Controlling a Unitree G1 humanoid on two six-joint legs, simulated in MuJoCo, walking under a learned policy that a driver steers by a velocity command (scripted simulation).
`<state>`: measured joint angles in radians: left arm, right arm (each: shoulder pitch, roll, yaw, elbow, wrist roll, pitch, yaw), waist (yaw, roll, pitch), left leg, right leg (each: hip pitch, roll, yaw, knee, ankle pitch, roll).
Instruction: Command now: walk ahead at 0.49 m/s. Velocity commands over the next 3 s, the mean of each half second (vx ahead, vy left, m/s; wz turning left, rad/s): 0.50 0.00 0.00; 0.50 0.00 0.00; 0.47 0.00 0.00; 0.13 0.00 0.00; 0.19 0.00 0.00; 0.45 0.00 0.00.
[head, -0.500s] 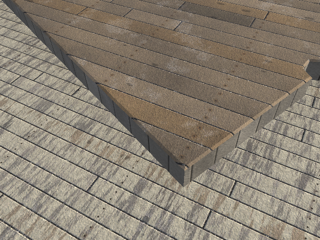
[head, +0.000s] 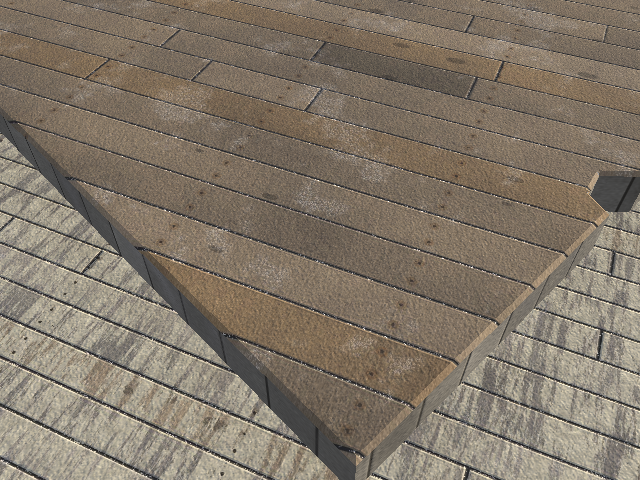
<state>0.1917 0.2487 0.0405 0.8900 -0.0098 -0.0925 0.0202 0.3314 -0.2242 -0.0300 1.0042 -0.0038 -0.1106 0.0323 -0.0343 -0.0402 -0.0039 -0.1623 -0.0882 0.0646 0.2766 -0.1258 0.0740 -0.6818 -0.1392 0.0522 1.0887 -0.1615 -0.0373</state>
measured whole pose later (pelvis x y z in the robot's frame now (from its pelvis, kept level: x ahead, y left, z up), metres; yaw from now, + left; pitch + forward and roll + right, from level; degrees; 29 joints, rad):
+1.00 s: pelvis +0.50 -0.02 -0.01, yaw +0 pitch +1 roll -1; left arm 0.28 0.22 0.05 0.95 0.02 -0.04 0.01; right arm 0.30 -0.20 -0.03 0.95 -0.03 -0.08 0.01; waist 0.01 -0.04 0.01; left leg -0.21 -0.02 0.08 0.52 -0.32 0.05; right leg -0.62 0.00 -0.02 1.69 -0.43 -0.09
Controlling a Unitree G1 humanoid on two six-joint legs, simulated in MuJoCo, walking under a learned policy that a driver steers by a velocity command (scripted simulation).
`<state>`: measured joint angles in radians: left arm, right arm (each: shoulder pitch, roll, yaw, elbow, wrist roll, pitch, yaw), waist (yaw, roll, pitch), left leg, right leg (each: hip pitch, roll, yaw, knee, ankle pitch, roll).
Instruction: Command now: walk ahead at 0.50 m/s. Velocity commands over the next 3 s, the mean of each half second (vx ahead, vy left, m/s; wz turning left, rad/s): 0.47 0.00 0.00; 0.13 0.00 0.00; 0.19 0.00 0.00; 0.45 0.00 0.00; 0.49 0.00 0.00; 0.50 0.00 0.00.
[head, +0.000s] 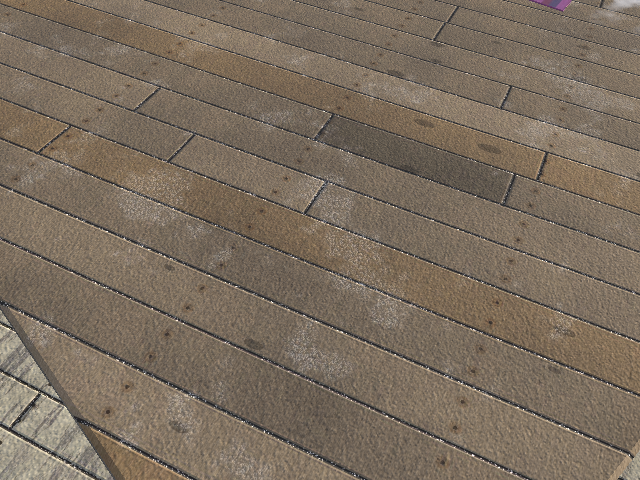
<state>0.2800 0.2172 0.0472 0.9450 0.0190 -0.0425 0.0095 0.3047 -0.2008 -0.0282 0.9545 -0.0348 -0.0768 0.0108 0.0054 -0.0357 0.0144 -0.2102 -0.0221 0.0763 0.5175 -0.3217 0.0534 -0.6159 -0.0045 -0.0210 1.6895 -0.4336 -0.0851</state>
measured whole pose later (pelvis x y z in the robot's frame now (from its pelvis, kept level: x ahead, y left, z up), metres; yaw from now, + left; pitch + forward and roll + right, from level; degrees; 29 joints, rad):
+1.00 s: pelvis +0.37 +0.03 +0.14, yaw +1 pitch +2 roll +0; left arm 0.35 0.21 0.05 0.84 -0.05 -0.04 0.03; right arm 0.24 -0.14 0.02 0.81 0.01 -0.04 0.03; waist 0.02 -0.02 0.00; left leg -0.41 -0.06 0.19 0.48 -0.13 0.15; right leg -0.20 0.02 -0.11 0.57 -0.42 -0.09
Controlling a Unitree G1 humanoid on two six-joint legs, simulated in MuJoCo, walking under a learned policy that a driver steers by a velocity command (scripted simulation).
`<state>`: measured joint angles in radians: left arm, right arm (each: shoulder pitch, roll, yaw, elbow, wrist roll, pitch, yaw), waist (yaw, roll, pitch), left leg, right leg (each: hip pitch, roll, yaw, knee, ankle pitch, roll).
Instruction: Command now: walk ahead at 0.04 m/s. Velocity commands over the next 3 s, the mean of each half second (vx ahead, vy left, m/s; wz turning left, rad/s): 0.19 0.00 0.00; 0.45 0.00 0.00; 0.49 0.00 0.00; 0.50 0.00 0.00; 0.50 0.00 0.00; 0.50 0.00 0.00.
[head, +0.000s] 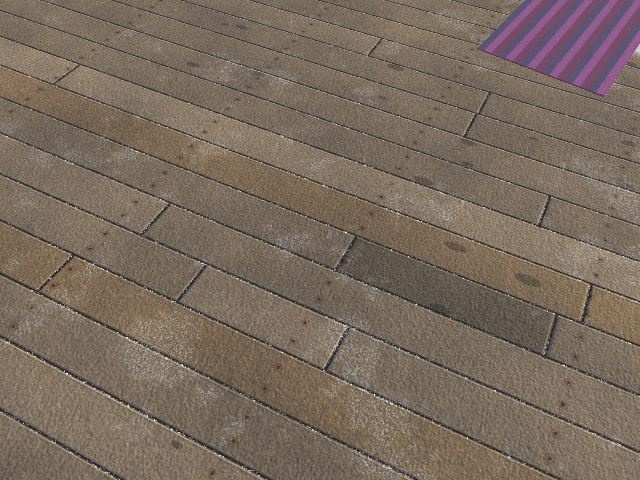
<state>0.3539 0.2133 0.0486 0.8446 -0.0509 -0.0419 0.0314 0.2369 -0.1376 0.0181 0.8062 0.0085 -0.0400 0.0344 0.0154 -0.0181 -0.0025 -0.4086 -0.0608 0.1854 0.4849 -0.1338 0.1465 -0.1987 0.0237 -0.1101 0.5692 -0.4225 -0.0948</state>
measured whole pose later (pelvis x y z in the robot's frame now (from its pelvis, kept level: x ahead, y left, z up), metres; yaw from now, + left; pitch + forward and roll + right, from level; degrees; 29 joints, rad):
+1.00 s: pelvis +0.28 +0.01 +0.00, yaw +1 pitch +2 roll +2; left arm -0.03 0.14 -0.01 0.86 -0.02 -0.09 -0.05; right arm 0.49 -0.16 -0.02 1.07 -0.01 -0.08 0.01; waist -0.06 -0.02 -0.02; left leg 0.06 -0.07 0.19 0.26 -0.37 0.05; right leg -0.63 -0.07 -0.08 0.64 -0.06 -0.11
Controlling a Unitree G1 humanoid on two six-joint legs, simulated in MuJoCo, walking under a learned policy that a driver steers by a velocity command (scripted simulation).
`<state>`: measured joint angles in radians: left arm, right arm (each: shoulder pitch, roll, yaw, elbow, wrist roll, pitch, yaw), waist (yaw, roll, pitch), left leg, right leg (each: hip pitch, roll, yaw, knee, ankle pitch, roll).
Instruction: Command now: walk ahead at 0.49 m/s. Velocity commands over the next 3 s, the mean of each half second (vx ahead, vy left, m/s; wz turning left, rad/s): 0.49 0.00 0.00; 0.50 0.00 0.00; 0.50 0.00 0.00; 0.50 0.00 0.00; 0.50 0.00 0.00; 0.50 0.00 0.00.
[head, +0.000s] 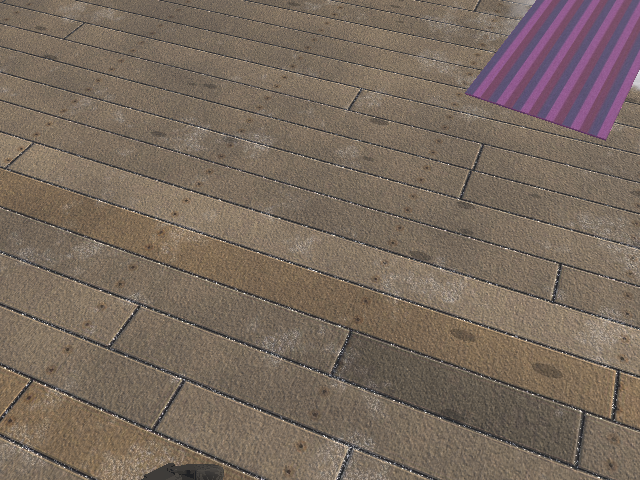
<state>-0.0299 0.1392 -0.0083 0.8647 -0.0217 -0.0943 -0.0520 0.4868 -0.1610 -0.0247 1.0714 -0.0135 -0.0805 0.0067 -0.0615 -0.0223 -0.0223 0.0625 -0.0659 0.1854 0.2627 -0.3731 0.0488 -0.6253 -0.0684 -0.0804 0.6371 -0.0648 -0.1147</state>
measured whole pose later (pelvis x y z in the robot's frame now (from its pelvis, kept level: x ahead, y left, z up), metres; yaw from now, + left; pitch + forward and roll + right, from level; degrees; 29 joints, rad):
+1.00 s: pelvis +0.51 +0.04 +0.02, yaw +0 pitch +2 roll +2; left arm 0.04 0.25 0.06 0.94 -0.01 -0.08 0.00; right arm 0.34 -0.21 -0.05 1.03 0.00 -0.09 0.00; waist -0.06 -0.04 -0.01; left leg -0.04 -0.06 0.07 0.21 -0.20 0.05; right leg -0.71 -0.14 0.03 0.73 0.04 -0.02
